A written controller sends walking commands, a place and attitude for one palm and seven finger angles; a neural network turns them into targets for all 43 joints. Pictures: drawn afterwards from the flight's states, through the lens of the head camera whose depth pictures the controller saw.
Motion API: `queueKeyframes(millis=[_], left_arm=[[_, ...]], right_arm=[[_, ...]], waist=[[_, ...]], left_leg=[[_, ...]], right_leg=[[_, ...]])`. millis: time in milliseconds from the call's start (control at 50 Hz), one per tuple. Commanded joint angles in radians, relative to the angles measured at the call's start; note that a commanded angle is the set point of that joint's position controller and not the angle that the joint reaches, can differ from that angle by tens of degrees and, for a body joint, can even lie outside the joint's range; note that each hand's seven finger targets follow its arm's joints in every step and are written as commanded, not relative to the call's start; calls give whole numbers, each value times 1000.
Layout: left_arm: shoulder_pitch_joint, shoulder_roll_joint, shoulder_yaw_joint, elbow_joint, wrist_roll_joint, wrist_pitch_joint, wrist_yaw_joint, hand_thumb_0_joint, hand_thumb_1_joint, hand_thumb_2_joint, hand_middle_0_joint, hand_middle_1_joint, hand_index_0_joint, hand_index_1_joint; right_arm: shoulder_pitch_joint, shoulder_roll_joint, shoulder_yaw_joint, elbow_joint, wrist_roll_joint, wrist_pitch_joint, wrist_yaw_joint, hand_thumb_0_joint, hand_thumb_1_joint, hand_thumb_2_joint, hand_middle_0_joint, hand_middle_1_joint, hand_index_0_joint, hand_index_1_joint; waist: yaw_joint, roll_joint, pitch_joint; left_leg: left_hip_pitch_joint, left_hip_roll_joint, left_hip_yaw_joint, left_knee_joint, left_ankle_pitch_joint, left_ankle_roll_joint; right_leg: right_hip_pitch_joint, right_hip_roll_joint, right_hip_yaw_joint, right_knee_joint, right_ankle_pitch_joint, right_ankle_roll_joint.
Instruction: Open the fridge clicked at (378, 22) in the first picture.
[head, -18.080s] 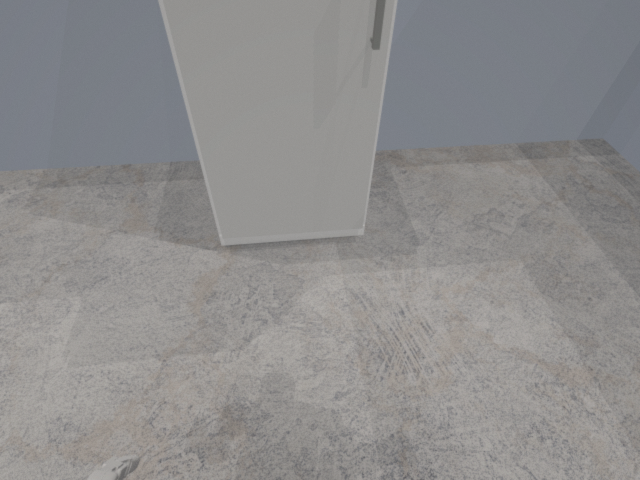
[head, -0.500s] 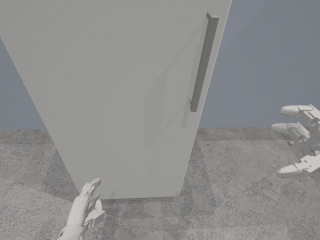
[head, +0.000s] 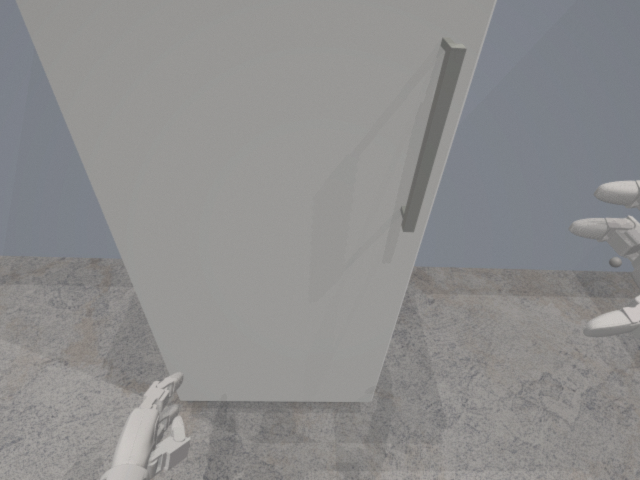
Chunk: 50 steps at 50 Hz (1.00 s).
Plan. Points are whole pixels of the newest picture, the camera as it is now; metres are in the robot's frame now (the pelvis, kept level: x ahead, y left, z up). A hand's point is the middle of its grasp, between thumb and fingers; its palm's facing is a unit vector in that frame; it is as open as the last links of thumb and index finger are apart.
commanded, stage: raise the hand to about handle height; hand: right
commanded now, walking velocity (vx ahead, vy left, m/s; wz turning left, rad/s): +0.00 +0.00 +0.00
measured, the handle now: (425, 146) +0.52 -0.15 +0.21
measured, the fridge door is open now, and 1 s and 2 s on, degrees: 0 0 0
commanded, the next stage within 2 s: move the hooked fingers beside the handle in 0.18 s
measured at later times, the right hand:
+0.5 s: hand (605, 249) +0.29 -0.29 +0.22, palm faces +0.11 +0.99 -0.09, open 14.0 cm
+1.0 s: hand (553, 212) +0.34 -0.25 +0.23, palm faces +0.04 +1.00 -0.05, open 14.0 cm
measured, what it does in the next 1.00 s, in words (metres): stands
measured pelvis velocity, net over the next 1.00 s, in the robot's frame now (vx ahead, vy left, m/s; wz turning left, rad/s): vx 0.02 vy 0.00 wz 0.00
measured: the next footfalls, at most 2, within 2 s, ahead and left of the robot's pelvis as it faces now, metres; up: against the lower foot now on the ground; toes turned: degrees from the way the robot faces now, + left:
none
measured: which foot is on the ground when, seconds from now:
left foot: down 0.00-1.00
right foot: down 0.00-1.00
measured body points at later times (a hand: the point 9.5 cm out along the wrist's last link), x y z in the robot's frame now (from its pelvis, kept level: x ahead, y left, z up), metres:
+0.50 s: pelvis +0.01 +0.00 +0.00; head -0.02 +0.02 +0.45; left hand +0.22 +0.21 -0.06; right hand +0.28 -0.34 +0.22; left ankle +0.00 +0.11 -0.74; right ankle +0.03 -0.10 -0.74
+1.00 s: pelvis +0.02 +0.00 +0.00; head -0.01 +0.02 +0.45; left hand +0.20 +0.23 -0.07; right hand +0.33 -0.30 +0.23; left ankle +0.00 +0.11 -0.74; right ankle +0.03 -0.10 -0.74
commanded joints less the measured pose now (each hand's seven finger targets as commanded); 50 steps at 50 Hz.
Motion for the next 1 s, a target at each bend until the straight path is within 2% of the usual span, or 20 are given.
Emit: queueKeyframes(millis=[0,40,80,100,160,220,280,320,380,460,540,560,600,640,720,800,840,880,900,980], left_arm=[[-178,105,38,-158,-5,-65,5,0,900,900,-200,-300,-200,-300],[-168,116,37,-155,-12,-61,11,0,900,900,-200,-300,-200,-300],[-164,121,37,-160,-19,-57,12,0,900,900,-200,-300,-200,-300],[-166,120,38,-169,-17,-56,10,0,900,900,-200,-300,-200,-300],[-189,116,38,-192,-13,-58,8,0,900,900,-200,-300,-200,-300],[-194,104,33,-188,-3,-60,2,0,900,900,-200,-300,-200,-300],[-187,100,34,-171,-4,-65,2,0,900,900,-200,-300,-200,-300],[-178,107,35,-155,-6,-56,-1,0,900,900,-200,-300,-200,-300],[-174,110,35,-153,-17,-51,8,0,900,900,-200,-300,-200,-300],[-173,104,36,-168,-15,-54,17,0,900,900,-200,-300,-200,-300],[-171,98,33,-166,-4,-54,18,0,900,900,-200,-300,-200,-300],[-174,94,33,-162,-3,-57,17,0,900,900,-200,-300,-200,-300],[-160,104,36,-147,3,-48,10,0,900,900,-200,-300,-200,-300],[-160,105,39,-146,-2,-36,5,0,900,900,-200,-300,-200,-300],[-173,105,41,-172,-12,-17,-8,0,900,900,-200,-300,-200,-300],[-158,105,47,-183,-8,-11,-4,0,900,900,-200,-300,-200,-300],[-161,99,45,-186,-8,-16,2,0,900,900,-200,-300,-200,-300],[-155,97,46,-170,-4,-23,7,0,900,900,-200,-300,-200,-300],[-147,98,46,-160,-3,-20,7,0,900,900,-200,-300,-200,-300],[-140,110,48,-136,-11,-6,14,0,900,900,-200,-300,-200,-300]], right_arm=[[-367,-323,-109,-116,-8,-28,-46,0,500,-300,300,1200,300,1200],[-380,-289,-47,-35,-20,29,-30,0,500,-300,300,1200,300,1200],[-393,-266,2,-28,-29,56,-6,0,500,-300,300,1200,300,1200],[-372,-262,5,-25,-21,56,7,0,500,-300,300,1200,300,1200],[-409,-332,-61,-156,-10,15,26,0,500,-300,300,1200,300,1200],[-365,-376,-144,-189,23,-44,24,0,500,-300,300,1200,300,1200],[-367,-346,-141,-142,29,-62,9,0,500,-300,300,1200,300,1200],[-352,-339,-130,-63,16,-33,-2,0,500,-300,300,1200,300,1200],[-450,-263,-8,-18,-15,13,-8,0,500,-300,300,1200,300,1200],[-576,-242,62,-87,-41,6,-14,0,500,-300,300,1200,300,1200],[-582,-288,-5,-130,-29,-60,-29,0,500,-300,300,1200,300,1200],[-591,-276,-7,-119,-24,-70,-36,0,500,-300,300,1200,300,1200],[-506,-338,-85,-25,-22,-63,-56,0,500,-300,300,1200,300,1200],[-472,-323,-90,61,-31,-28,-68,0,500,-300,300,1200,300,1200],[-519,-260,2,35,-60,25,-75,0,500,-300,300,1200,300,1200],[-562,-270,9,-45,-53,-9,-65,0,500,-300,300,1200,300,1200],[-622,-259,18,-98,-49,-44,-63,0,500,-300,300,1200,300,1200],[-645,-246,16,-82,-43,-68,-72,0,500,-300,300,1200,300,1200],[-628,-247,20,-57,-42,-70,-76,0,500,-300,300,1200,300,1200],[-655,-225,49,96,-63,-24,-95,0,500,-300,300,1200,300,1200]], waist=[[-9,-122,-75],[8,-74,-38],[20,-38,-62],[15,21,-75],[0,-13,-215],[-14,-1,-254],[-5,-10,-196],[-2,-25,-118],[27,-76,-68],[39,-55,-156],[21,-23,-265],[19,-35,-263],[-8,13,-239],[-11,36,-200],[1,-56,-181],[16,3,-243],[24,-21,-289],[28,-44,-275],[26,-8,-256],[39,-32,-163]], left_leg=[[-101,13,-53,-112,63,13],[-137,11,-48,-112,33,3],[-140,9,-43,-107,34,-3],[-122,13,-58,-110,51,-3],[-71,13,-58,-82,112,-1],[-22,12,-63,-74,188,1],[-64,5,-42,-76,186,-1],[-94,10,-49,-91,155,-1],[-159,11,-43,-99,77,-3],[-138,9,-40,-86,82,2],[-73,4,-37,-73,155,6],[-72,4,-37,-71,172,6],[-46,4,-31,-78,180,8],[-51,8,-30,-70,210,5],[-73,14,-34,-67,223,10],[-51,8,-36,-65,260,8],[-50,5,-36,-55,275,8],[-68,2,-32,-59,257,9],[-67,2,-34,-67,249,8],[-118,7,-37,-81,181,6]], right_leg=[[92,2,72,-94,57,-2],[77,5,80,-101,17,-6],[88,7,81,-98,15,-11],[85,4,83,-84,37,-12],[141,16,79,-62,96,-17],[138,17,73,-47,150,-16],[137,15,69,-56,142,-14],[96,10,67,-62,116,-10],[102,8,77,-80,51,-8],[150,10,91,-78,61,-14],[190,13,89,-71,136,-16],[195,13,87,-70,146,-14],[148,8,86,-77,159,-11],[108,11,74,-80,169,-14],[117,6,66,-82,186,-7],[158,1,63,-63,226,-14],[194,5,66,-60,243,-16],[210,4,71,-64,234,-12],[194,1,69,-64,225,-14],[138,6,67,-83,145,-12]])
